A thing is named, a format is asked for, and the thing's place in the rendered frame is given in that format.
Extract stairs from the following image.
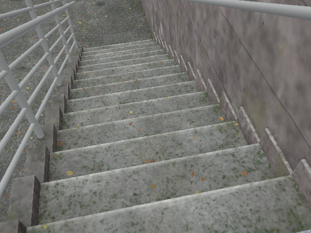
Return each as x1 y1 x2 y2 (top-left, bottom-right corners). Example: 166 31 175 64
26 39 311 233

